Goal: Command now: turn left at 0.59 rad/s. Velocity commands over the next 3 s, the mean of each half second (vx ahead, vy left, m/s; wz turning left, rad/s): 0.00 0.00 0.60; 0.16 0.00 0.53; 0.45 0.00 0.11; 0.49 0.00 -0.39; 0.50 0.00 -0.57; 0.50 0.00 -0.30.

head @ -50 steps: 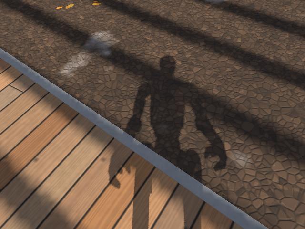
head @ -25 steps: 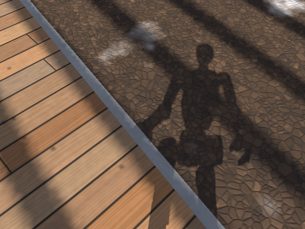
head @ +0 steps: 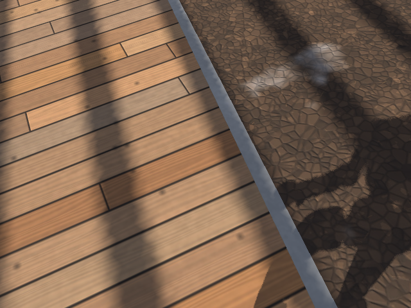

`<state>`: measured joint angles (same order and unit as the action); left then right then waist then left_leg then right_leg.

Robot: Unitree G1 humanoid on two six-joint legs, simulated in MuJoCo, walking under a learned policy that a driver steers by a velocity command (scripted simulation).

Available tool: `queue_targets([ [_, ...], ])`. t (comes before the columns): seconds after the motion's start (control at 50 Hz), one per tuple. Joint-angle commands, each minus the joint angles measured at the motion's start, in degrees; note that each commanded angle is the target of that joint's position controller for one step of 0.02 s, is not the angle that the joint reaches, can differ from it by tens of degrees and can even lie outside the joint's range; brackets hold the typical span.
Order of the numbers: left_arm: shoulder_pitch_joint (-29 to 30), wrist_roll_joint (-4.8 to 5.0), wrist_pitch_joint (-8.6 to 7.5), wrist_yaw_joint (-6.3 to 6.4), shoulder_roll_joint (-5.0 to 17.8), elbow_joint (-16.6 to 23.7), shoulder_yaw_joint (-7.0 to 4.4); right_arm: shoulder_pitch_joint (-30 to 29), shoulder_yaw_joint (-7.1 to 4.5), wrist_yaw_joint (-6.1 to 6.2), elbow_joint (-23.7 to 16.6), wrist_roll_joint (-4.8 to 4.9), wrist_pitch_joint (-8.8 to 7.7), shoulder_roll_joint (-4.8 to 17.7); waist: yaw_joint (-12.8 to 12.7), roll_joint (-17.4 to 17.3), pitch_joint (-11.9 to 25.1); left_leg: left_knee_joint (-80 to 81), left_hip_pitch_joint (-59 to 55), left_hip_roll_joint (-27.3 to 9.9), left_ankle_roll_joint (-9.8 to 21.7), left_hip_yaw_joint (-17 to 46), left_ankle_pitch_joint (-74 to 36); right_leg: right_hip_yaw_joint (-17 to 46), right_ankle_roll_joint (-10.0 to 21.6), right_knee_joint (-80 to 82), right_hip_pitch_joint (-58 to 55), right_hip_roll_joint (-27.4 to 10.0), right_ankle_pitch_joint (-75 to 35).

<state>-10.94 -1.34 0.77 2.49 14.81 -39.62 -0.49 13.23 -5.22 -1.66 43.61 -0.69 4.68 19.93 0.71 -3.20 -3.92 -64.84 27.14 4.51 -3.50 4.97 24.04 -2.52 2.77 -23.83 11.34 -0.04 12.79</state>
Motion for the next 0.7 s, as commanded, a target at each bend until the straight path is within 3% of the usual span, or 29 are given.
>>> queue_targets([
  [0.02,-3.9,-0.10,-0.69,0.05,9.2,1.8,-2.98,-1.2,-0.43,-0.46,-4.1,0.02,-0.08,3.1,-2.0,12.0,5.4,2.7,6.1,-1.0,-0.5,-2.1,0.1,8.6,9.2,3.8,-11.8,-14.4,-31.5],
  [0.12,-3.5,-0.36,-0.89,-0.79,10.2,1.3,-3.78,-4.4,0.65,-1.08,-5.9,0.23,0.07,1.2,-2.3,12.3,5.2,14.0,-1.0,-3.5,1.2,-5.2,1.1,5.4,9.5,3.6,-8.2,-16.3,-27.5],
  [0.18,-3.1,-0.43,-0.64,-1.39,11.3,0.9,-4.31,-4.6,0.92,-1.06,-6.8,0.64,-0.16,1.1,-2.2,13.7,5.7,21.0,-7.2,-3.2,2.9,-7.8,2.0,3.4,8.6,1.8,-5.5,-16.7,-26.7],
  [0.22,-3.0,-0.08,-0.26,-1.59,12.1,0.6,-4.67,-4.0,0.95,-1.00,-7.2,0.68,-0.56,1.2,-1.6,13.5,6.0,27.8,-10.6,-2.9,4.2,-8.8,0.1,2.6,7.3,-1.0,-4.8,-17.1,-24.9],
  [0.24,-2.4,0.47,0.04,-1.58,12.2,0.5,-4.77,-2.3,0.99,-0.80,-6.8,0.26,-1.03,1.0,-0.1,12.0,6.3,34.9,-14.8,-2.2,5.1,-9.3,-4.8,0.8,5.4,-4.3,-2.7,-16.3,-21.8],
  [0.26,-3.9,0.57,0.30,-1.63,11.6,-0.2,-4.77,-0.4,0.80,-0.20,-6.2,-0.50,-1.81,1.9,1.0,7.7,7.0,42.8,-20.5,-2.4,5.9,-6.4,-11.4,-1.7,2.2,-10.0,1.3,-14.7,-14.9],
  [0.28,-6.4,-0.12,0.74,-1.93,8.4,0.7,-4.02,0.9,-0.37,0.56,-6.4,-1.27,-2.76,7.7,0.4,-7.4,7.3,49.5,-27.5,-15.4,8.5,12.1,-18.6,-6.7,-2.1,-24.6,12.7,-9.1,6.2],
  [0.3,-1.8,-0.25,1.60,-1.15,6.1,5.0,-3.01,3.5,-2.22,0.67,-7.0,-0.31,-2.90,14.6,2.2,-14.2,5.9,47.7,-24.7,-27.4,18.7,27.4,-39.3,-3.2,-4.4,-33.4,23.3,0.4,25.2],
  [0.32,-0.1,-0.50,2.27,-0.74,8.4,4.3,-3.46,6.1,-1.93,0.79,-6.0,0.41,-2.82,11.6,3.8,-5.8,6.7,46.4,-25.1,-25.5,21.4,23.1,-40.2,2.8,-4.6,-39.5,23.4,-1.7,23.8],
  [0.36,-1.1,0.68,2.04,-1.21,8.7,2.5,-3.83,-1.4,-0.18,1.42,-6.6,0.32,-2.38,6.4,-0.6,-3.0,2.0,47.1,-20.2,-17.4,17.6,14.3,-33.4,4.8,-4.5,-38.3,22.6,-3.1,13.9],
  [0.4,-3.0,-0.46,1.94,-1.64,9.6,1.3,-4.24,-3.7,0.30,1.90,-7.2,0.58,-2.46,5.0,-1.5,-4.8,4.0,46.5,-21.0,-13.3,15.7,11.4,-36.8,3.9,-5.0,-38.6,20.6,-2.2,9.3],
  [0.46,-2.7,-0.10,2.39,-2.02,8.5,1.3,-4.09,-1.0,-0.11,1.59,-6.4,0.63,-2.96,6.0,-1.0,-2.2,6.0,46.1,-22.5,-12.9,15.8,12.6,-36.7,4.2,-5.6,-37.8,20.8,-1.3,7.8],
  [0.56,1.0,-0.02,2.75,-1.52,7.9,2.4,-3.93,2.5,-0.61,1.66,-5.5,0.07,-2.97,6.7,0.9,-3.6,4.7,46.5,-23.1,-12.8,16.6,18.2,-27.8,5.4,-5.8,-30.7,22.6,-0.6,8.7],
  [0.66,3.4,0.40,2.09,-1.16,7.6,3.4,-3.55,3.7,-1.13,1.63,-5.3,-0.47,-2.90,7.6,1.4,-3.1,5.3,44.9,-21.4,-12.6,17.2,23.2,-27.4,6.4,-4.7,-24.9,19.2,1.2,10.2],
  [0.7,3.7,0.18,1.53,-1.41,7.7,3.7,-3.31,4.3,-1.33,1.35,-5.1,-0.74,-2.81,7.7,1.7,-3.1,6.6,46.7,-19.6,-11.3,17.7,26.1,-12.0,6.3,-4.1,-21.9,15.8,2.2,11.4],
])
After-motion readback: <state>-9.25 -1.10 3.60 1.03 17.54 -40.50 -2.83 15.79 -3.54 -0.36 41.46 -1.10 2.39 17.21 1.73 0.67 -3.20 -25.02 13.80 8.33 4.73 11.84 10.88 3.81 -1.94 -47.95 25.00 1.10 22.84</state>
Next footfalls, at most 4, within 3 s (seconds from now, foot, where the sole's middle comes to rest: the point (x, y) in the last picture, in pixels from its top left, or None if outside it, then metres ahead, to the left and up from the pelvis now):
0.28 left None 0.01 0.12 -0.78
0.82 right None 0.10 -0.04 -0.78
1.28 left None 0.21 0.29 -0.78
1.82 right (131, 285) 0.54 0.34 -0.78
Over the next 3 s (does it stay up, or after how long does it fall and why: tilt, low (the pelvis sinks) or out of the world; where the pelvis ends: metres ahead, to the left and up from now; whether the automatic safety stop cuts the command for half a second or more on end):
stays up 0.97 0.43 -0.01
